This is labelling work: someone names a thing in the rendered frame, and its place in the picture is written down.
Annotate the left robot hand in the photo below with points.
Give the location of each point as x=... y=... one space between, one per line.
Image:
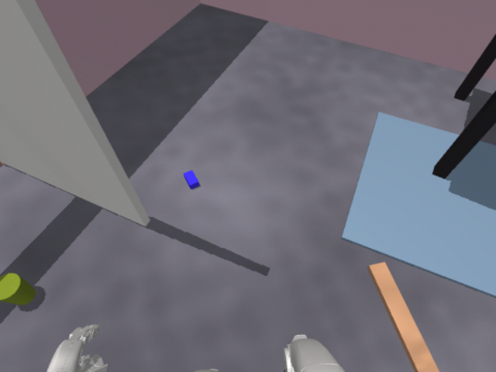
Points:
x=68 y=356

